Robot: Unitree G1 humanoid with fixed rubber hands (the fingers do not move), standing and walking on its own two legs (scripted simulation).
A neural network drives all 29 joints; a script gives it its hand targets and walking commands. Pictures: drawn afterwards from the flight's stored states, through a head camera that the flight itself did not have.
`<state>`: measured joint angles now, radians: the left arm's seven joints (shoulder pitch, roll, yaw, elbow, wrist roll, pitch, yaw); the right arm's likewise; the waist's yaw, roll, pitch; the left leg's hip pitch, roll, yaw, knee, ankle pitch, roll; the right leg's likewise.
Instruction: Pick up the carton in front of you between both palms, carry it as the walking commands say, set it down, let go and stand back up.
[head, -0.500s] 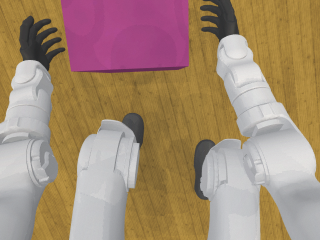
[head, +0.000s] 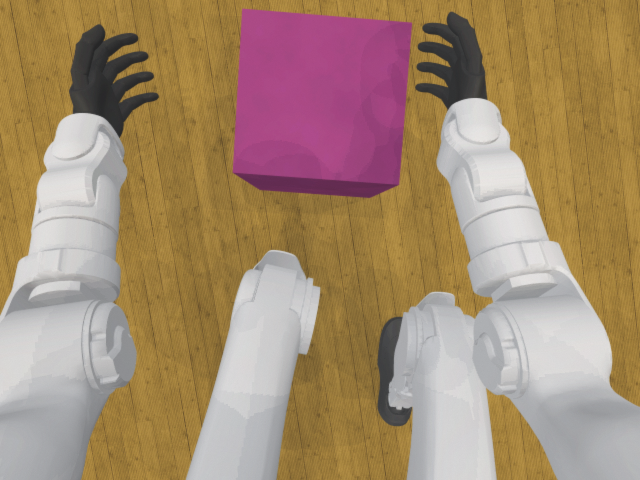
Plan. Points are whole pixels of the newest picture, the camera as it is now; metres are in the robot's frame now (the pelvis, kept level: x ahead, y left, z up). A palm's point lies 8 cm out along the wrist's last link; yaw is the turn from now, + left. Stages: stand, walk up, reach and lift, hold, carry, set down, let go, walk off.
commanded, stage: set down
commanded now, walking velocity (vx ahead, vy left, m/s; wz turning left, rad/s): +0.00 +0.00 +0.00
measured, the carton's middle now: (320, 124) +0.52 +0.13 -0.33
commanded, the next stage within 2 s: let go in 0.64 s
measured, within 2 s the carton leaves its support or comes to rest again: neither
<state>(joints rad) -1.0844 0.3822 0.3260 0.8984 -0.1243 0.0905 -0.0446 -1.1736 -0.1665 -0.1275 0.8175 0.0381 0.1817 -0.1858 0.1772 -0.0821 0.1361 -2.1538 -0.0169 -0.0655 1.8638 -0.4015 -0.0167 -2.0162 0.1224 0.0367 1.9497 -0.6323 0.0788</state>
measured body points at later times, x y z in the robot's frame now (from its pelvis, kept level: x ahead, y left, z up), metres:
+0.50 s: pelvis +0.03 +0.00 +0.13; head +0.32 +0.06 +0.47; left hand +0.44 +0.36 +0.02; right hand +0.54 -0.03 +0.02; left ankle +0.15 +0.12 -0.42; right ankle +0.09 -0.13 -0.42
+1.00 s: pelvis +0.09 +0.03 +0.25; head +0.31 +0.08 +0.64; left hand +0.39 +0.34 +0.13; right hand +0.46 -0.08 +0.13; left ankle +0.15 +0.12 -0.42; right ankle +0.09 -0.13 -0.41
